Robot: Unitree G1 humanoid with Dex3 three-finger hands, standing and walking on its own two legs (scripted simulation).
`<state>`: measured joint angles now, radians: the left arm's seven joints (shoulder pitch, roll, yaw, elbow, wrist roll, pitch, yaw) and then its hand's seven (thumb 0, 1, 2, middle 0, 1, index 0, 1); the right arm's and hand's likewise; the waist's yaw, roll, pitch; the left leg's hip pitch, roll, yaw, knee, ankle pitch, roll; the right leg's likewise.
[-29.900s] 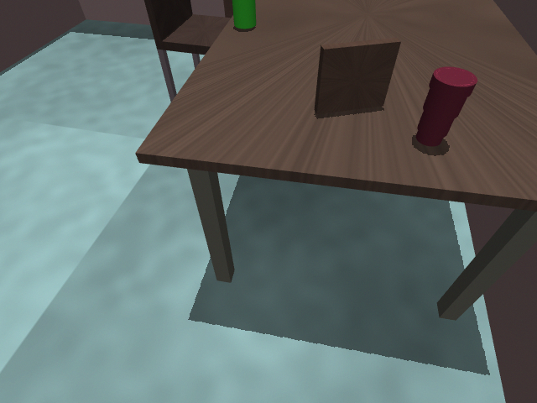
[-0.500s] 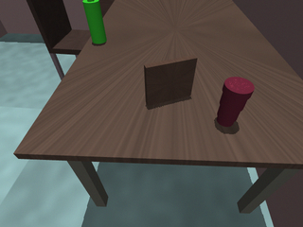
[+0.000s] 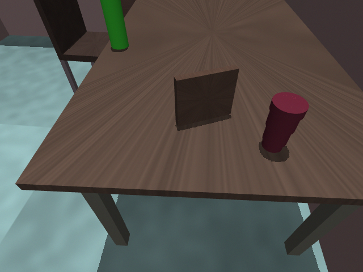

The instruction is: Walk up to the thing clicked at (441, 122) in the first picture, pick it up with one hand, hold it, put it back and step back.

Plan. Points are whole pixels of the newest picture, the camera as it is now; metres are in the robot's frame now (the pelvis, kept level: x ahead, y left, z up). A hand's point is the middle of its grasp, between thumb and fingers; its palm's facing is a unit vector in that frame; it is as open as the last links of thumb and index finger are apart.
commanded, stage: home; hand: right
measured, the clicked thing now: (280, 125) +0.49 -0.23 +0.05
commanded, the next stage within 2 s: stand in 0.64 s
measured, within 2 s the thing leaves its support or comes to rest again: neither
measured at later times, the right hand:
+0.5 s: hand out of the picture +0.07 -0.25 -0.16, palm faces -0.05 +0.93 -0.36, open 17.3 cm
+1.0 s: hand out of the picture +0.08 -0.24 -0.16, palm faces -0.06 +0.93 -0.35, open 13.9 cm
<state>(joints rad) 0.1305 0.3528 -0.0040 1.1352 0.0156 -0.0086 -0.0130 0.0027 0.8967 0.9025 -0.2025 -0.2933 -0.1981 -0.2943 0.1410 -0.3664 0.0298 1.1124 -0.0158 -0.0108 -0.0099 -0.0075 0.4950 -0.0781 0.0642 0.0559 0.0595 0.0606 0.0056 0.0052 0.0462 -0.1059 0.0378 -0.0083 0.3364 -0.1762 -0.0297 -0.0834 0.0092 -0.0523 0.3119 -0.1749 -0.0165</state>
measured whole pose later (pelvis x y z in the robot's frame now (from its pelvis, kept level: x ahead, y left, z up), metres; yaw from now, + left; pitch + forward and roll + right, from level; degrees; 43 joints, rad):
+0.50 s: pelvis +0.00 +0.01 +0.00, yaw +0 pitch -3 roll +0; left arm 0.13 0.35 0.00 1.14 0.02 -0.01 -0.01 0.00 0.90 0.90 -0.20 -0.29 -0.20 -0.29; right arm 0.14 -0.36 0.02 1.12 -0.02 -0.01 -0.01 -0.01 0.51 -0.07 0.06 0.05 0.06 0.06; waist 0.01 0.01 0.05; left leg -0.10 0.02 -0.01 0.32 -0.17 -0.02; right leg -0.08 -0.01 -0.05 0.30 -0.17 -0.01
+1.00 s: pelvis +0.01 +0.01 +0.00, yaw +1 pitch -2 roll +0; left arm 0.13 0.35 0.00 1.14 0.01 -0.01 -0.01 0.00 0.90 0.90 -0.20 -0.30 -0.20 -0.30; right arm 0.13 -0.36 0.02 1.13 -0.02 -0.01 -0.01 -0.01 0.09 -0.49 0.17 0.23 0.17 0.24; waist 0.00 0.01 0.05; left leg -0.10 0.02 -0.01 0.32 -0.18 -0.01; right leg -0.08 -0.01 -0.06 0.30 -0.18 0.00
